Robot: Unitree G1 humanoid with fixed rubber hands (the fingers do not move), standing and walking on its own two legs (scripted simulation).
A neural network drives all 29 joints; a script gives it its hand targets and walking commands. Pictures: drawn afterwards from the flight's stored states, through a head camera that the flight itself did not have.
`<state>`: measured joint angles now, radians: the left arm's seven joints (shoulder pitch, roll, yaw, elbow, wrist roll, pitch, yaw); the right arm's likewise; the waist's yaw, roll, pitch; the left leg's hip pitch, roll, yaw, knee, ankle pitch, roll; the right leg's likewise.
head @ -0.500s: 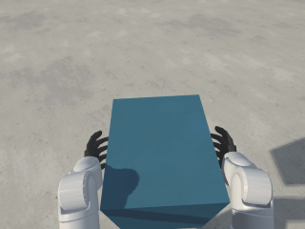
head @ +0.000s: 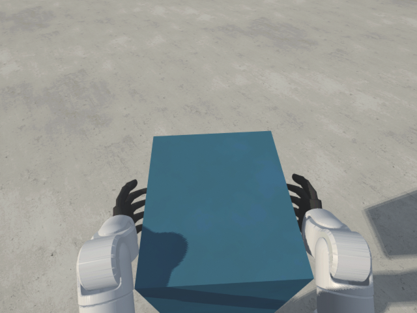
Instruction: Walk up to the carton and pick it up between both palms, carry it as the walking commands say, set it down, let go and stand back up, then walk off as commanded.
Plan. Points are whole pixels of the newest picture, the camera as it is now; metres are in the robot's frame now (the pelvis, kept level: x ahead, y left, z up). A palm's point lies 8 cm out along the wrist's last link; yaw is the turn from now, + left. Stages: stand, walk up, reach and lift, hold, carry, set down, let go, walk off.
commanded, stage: carry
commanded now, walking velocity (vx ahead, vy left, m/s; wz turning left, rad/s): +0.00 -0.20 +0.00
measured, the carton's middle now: (216, 228) +0.28 +0.01 +0.01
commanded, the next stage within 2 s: none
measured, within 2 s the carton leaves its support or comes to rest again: neither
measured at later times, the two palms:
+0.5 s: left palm (203, 256) +0.20 +0.03 +0.08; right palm (405, 247) +0.20 -0.28 +0.08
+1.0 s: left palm (269, 284) +0.16 -0.06 +0.09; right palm out of the picture +0.16 -0.37 +0.09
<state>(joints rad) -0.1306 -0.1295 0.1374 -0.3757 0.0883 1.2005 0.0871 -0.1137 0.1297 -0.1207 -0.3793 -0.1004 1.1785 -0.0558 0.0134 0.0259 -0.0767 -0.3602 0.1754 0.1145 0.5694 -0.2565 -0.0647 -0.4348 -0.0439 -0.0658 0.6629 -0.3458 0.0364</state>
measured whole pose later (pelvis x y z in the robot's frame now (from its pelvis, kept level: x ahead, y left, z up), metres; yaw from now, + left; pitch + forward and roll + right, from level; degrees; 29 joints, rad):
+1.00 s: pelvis -0.10 -0.22 +0.00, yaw +0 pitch +1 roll +1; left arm -0.13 -0.13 0.14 -0.32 0.12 1.21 0.07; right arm -0.14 0.13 -0.14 -0.31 -0.10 1.20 -0.06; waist -0.01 -0.01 -0.10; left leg -0.27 0.06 0.11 0.50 -0.25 -0.03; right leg -0.37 -0.01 -0.12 0.48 -0.14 -0.06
